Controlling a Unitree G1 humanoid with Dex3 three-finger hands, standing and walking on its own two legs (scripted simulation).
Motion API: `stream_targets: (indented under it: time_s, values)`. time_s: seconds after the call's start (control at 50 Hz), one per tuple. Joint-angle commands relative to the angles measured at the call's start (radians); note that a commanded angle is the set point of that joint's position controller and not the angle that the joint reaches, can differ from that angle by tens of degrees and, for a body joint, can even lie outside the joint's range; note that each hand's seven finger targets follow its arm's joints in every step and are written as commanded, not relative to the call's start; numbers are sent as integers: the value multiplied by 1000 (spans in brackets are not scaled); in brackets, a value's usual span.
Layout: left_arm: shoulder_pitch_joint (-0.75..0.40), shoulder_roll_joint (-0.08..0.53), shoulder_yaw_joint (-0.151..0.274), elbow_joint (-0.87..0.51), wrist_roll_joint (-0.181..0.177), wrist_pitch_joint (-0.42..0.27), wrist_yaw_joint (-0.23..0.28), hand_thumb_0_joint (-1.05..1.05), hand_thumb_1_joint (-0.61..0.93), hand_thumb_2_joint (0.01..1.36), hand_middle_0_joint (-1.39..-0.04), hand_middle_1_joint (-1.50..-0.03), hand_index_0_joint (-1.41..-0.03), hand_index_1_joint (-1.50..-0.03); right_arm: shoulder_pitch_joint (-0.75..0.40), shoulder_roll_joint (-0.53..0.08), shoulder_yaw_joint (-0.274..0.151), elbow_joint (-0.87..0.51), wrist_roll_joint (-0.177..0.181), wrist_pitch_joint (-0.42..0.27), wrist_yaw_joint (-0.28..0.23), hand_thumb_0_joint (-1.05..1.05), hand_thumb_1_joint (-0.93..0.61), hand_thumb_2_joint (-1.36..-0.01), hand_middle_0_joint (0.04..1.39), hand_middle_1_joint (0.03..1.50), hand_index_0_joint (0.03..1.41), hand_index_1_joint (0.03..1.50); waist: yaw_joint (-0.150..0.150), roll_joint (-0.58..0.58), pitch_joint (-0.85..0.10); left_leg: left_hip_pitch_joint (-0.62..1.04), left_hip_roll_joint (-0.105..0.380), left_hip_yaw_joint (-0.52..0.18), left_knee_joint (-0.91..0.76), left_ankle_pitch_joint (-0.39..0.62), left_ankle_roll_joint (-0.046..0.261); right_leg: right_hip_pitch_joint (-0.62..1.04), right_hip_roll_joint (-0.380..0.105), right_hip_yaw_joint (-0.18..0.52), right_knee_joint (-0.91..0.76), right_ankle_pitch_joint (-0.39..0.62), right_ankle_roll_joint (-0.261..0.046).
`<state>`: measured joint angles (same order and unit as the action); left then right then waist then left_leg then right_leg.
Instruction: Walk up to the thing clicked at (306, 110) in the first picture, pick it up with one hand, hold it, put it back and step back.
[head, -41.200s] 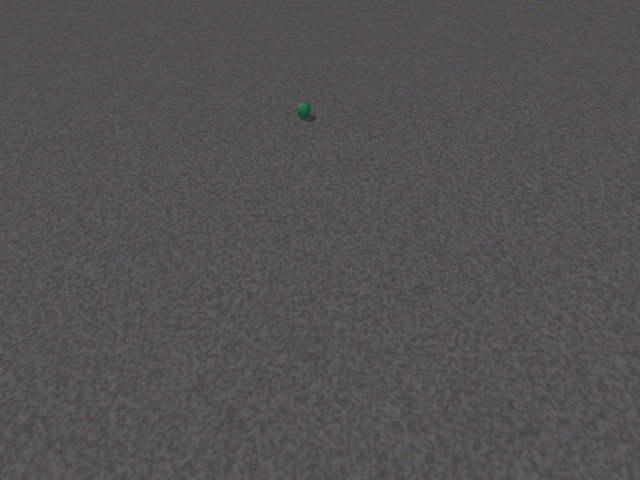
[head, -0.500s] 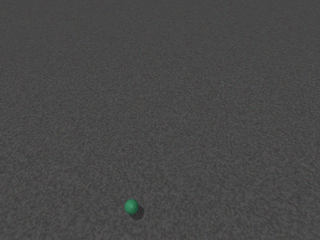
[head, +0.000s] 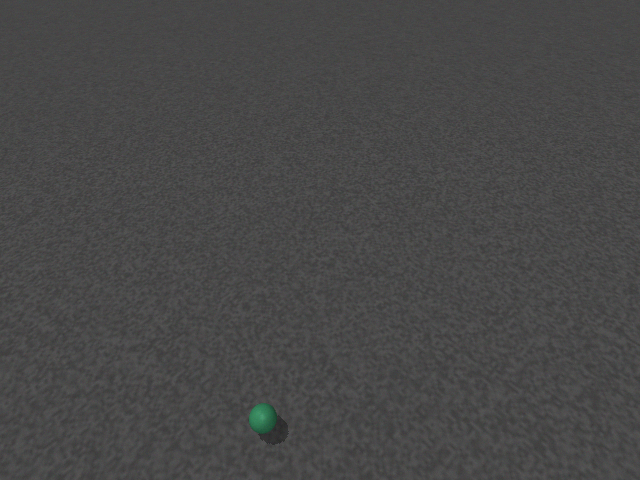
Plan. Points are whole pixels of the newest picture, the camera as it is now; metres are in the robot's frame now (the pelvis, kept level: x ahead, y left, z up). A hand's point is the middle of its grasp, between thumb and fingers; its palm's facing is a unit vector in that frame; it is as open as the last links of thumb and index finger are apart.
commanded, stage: stand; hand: left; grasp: from above
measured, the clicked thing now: (262, 418) +0.47 +0.21 -0.74
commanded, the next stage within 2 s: step back in 1.44 s
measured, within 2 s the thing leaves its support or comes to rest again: neither
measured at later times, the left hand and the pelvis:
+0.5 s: hand out of the picture +0.08 +0.24 -0.16, palm faces +0.02 -0.94 -0.34, open 7.4 cm; pelvis +0.01 +0.00 +0.00, yaw +0 degrees
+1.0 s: hand out of the picture +0.08 +0.24 -0.16, palm faces +0.01 -0.94 -0.35, open 7.4 cm; pelvis +0.02 -0.01 +0.00, yaw +0 degrees
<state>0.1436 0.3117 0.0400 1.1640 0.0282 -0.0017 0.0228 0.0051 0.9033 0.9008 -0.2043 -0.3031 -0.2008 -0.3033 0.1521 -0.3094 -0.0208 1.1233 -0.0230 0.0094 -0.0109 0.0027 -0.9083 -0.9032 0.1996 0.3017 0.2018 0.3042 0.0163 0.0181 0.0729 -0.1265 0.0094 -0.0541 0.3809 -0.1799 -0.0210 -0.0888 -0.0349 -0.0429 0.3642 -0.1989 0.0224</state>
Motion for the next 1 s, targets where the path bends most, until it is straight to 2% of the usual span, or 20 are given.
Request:
stream_targets:
  time_s: [0.0,0.06,0.14,0.22,0.26,0.38,0.52,0.58,0.74,0.8,0.84,0.92,0.98]
  values:
    - [-39,194,30,-55,-6,-18,9,0,900,900,-200,-300,-200,-301,-44,-187,-30,-51,1,-30,-15,0,-900,-900,200,300,200,300,-3,-3,-44,-25,87,-72,-73,55,45,-5,-88,89,-89,46,-28]
    - [-38,204,29,-52,-3,-16,6,0,900,900,-200,-300,-200,-301,-43,-192,-29,-46,4,-27,-14,0,-900,-900,200,300,200,300,-6,-13,-27,-29,86,-74,-84,21,39,-20,-82,87,-94,-4,-27]
    - [-45,205,28,-54,-6,-18,7,0,900,900,-200,-300,-200,-301,-43,-196,-27,-43,3,-25,-13,0,-900,-900,200,300,200,300,-8,-8,-42,-34,90,-71,-77,37,41,-4,-89,93,-99,18,-29]
    - [-41,203,31,-51,-10,-21,8,0,900,900,-200,-300,-200,-301,-51,-194,-24,-47,5,-30,-15,0,-900,-900,200,300,200,300,-4,-15,-82,5,98,-66,-59,171,45,25,-95,85,-79,147,-29]
    - [-44,200,30,-49,-11,-23,7,0,900,900,-200,-300,-200,-301,-45,-200,-23,-42,6,-31,-16,0,-900,-900,200,300,200,300,-7,-16,-88,16,99,-62,-52,201,44,34,-95,85,-78,180,-26]
    - [-60,206,31,-54,-8,-19,5,0,900,900,-200,-300,-200,-301,-57,-203,-20,-43,6,-27,-14,0,-900,-900,200,300,200,300,-11,-14,-56,-8,102,-65,-76,102,41,8,-90,85,-99,71,-27]
    - [-69,209,31,-60,-11,-20,-2,0,900,900,-200,-300,-200,-301,-63,-209,-18,-42,6,-33,-12,0,-900,-900,200,300,200,300,-10,8,-60,-28,102,-66,-91,95,40,26,-93,88,-92,87,-32]
    - [-70,210,30,-64,-10,-19,-1,0,900,900,-200,-300,-200,-301,-80,-216,-22,-48,7,-35,-12,0,-900,-900,200,300,200,300,-5,-4,-80,1,110,-67,-80,160,40,18,-93,81,-85,107,-34]
    - [-78,219,29,-66,-11,-21,-4,0,900,900,-200,-300,-200,-301,-69,-220,-20,-41,5,-32,-10,0,-900,-900,200,300,200,300,-14,-10,-67,-22,103,-62,-88,104,38,17,-95,87,-97,82,-33]
    - [-67,218,27,-70,-13,-24,-4,0,900,900,-200,-300,-200,-301,-81,-225,-21,-45,8,-37,-9,0,-900,-900,200,300,200,300,-8,-1,-98,8,110,-63,-75,187,41,30,-98,83,-81,147,-35]
    - [-70,219,27,-72,-14,-26,-3,0,900,900,-200,-300,-200,-301,-80,-226,-21,-44,7,-37,-9,0,-900,-900,200,300,200,300,-10,-23,-107,21,112,-58,-65,208,44,31,-101,83,-83,180,-32]
    - [-69,219,25,-68,-15,-24,-4,0,900,900,-200,-300,-200,-300,-75,-227,-18,-40,9,-34,-8,0,-900,-900,200,300,200,300,-13,-10,-77,2,106,-60,-83,147,39,19,-96,83,-93,122,-28]
    - [-72,225,26,-70,-14,-25,-4,0,900,900,-200,-300,-200,-300,-72,-222,-17,-40,9,-32,-7,0,-900,-900,200,300,200,300,-15,-19,-88,8,109,-61,-80,157,39,23,-99,85,-92,126,-32]
